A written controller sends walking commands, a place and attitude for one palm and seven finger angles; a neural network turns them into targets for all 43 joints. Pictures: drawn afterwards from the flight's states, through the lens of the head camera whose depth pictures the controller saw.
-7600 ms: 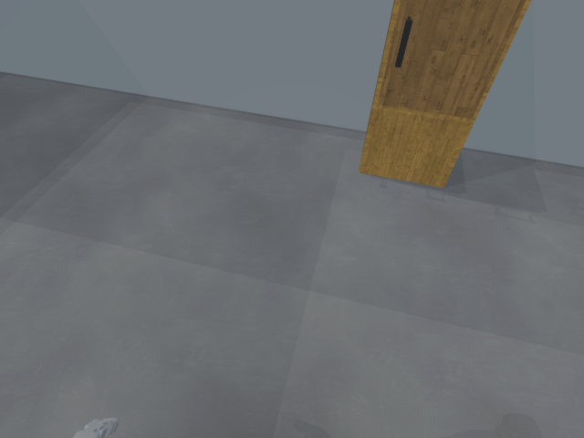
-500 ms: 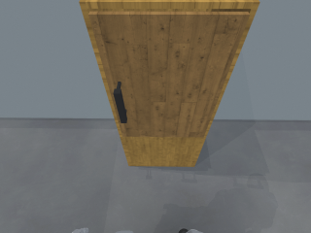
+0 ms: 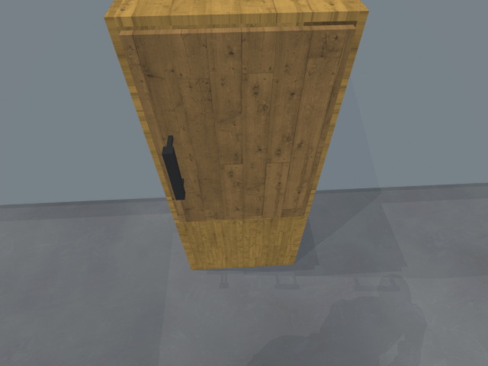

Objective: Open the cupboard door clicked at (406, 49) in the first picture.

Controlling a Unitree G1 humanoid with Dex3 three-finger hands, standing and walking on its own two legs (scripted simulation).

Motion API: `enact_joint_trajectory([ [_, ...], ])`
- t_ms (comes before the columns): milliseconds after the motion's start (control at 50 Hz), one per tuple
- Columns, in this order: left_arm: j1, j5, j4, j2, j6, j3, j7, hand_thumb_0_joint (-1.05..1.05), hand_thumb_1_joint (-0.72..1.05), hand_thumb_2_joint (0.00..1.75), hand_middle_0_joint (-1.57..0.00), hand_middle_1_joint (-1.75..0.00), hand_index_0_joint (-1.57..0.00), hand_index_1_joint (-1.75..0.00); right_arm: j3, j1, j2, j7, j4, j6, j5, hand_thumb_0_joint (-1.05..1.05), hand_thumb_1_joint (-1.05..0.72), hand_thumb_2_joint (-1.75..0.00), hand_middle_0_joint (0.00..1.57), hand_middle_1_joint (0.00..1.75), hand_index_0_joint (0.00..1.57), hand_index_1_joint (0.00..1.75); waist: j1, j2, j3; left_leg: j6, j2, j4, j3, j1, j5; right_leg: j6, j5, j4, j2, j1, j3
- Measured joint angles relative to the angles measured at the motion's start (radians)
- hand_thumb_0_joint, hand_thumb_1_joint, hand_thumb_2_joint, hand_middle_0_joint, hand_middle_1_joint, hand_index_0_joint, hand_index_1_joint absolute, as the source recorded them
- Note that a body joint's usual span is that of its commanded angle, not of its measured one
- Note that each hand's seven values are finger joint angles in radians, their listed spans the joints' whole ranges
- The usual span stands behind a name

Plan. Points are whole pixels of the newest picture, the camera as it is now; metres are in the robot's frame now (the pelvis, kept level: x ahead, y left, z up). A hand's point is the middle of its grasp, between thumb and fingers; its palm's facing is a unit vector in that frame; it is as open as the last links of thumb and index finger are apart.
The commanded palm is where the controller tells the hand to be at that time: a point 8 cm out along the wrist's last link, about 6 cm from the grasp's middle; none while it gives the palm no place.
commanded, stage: look again from close up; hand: left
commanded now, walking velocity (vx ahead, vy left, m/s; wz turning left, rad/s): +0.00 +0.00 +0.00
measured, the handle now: (175, 168) +0.55 +0.19 -0.06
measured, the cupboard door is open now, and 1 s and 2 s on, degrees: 0 0 0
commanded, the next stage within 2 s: shuffle to correct the standing spot in 0.44 s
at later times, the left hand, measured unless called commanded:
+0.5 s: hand out of the picture -0.03 +0.18 -0.17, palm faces +0.07 -0.98 -0.17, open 7.4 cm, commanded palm none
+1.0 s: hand out of the picture -0.07 +0.17 -0.17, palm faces +0.10 -0.98 -0.17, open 7.4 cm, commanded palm none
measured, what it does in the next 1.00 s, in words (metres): stands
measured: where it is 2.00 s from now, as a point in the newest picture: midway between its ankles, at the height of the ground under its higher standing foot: outside the picture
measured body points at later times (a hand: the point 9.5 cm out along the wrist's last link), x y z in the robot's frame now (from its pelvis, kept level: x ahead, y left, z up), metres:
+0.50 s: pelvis -0.02 +0.01 +0.01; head -0.05 +0.03 +0.46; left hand -0.03 +0.23 -0.16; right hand +0.02 -0.22 -0.14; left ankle -0.01 +0.11 -0.73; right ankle -0.02 -0.09 -0.73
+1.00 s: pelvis -0.03 +0.01 +0.00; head -0.04 +0.01 +0.45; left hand -0.08 +0.22 -0.16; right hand -0.07 -0.21 -0.15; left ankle -0.03 +0.11 -0.71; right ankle -0.04 -0.08 -0.73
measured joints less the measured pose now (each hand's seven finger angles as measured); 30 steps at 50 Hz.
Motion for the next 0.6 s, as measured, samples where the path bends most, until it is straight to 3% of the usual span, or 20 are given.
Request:
enact_joint_trajectory([
  [80, 0.006, 0.001, -0.028, -0.004, -0.011, 0.004, 0.019, 0.01, 0.93, 0.9, -0.2, -0.3, -0.2, -0.3, -0.002, 0.01, -0.003, -0.001, -0.004, 0.01, -0.001, 0.01, -0.91, -0.9, 0.2, 0.3, 0.2, 0.3, 0.0, 0.002, -0.026, 0.024, 0.011, 0.087, -0.028, -0.029, -0.042, -0.02, -0.026, 0.004, 0.02, 0.022, -0.033],
  [160, 0.012, -0.003, -0.046, 0.001, -0.016, 0.003, 0.027, 0.01, 0.93, 0.9, -0.2, -0.3, -0.2, -0.3, -0.005, -0.017, -0.001, -0.003, -0.01, 0.016, 0.004, 0.01, -0.91, -0.9, 0.2, 0.3, 0.2, 0.3, 0.013, -0.01, -0.033, 0.019, 0.011, 0.088, -0.024, -0.018, -0.034, -0.025, -0.031, 0.006, 0.037, 0.054, -0.047],
  [240, 0.024, -0.009, -0.036, 0.012, -0.007, 0.001, 0.029, 0.01, 0.94, 0.9, -0.2, -0.3, -0.2, -0.3, 0.0, -0.047, 0.009, -0.005, -0.014, 0.003, 0.001, 0.01, -0.92, -0.9, 0.2, 0.3, 0.2, 0.3, 0.023, -0.043, -0.058, 0.006, 0.001, 0.042, -0.008, 0.02, -0.016, -0.017, -0.02, -0.015, 0.027, 0.077, -0.033],
  [400, 0.046, -0.011, -0.027, 0.006, -0.015, -0.012, 0.019, 0.01, 0.92, 0.9, -0.2, -0.3, -0.2, -0.3, 0.008, -0.082, -0.004, 0.002, -0.02, -0.005, 0.004, 0.01, -0.93, -0.9, 0.2, 0.3, 0.2, 0.3, 0.035, -0.034, -0.061, 0.024, -0.014, -0.021, 0.009, 0.038, 0.038, 0.0, 0.039, -0.078, 0.014, 0.09, -0.018],
  [600, 0.08, -0.009, -0.003, 0.004, -0.011, -0.015, 0.016, 0.0, 0.91, 0.9, -0.2, -0.3, -0.2, -0.3, 0.017, -0.038, 0.0, 0.015, 0.014, -0.001, 0.004, 0.01, -0.93, -0.9, 0.2, 0.3, 0.2, 0.3, 0.037, -0.04, -0.044, 0.051, -0.039, -0.07, 0.021, 0.027, 0.092, 0.025, 0.097, -0.123, -0.009, 0.078, -0.009],
])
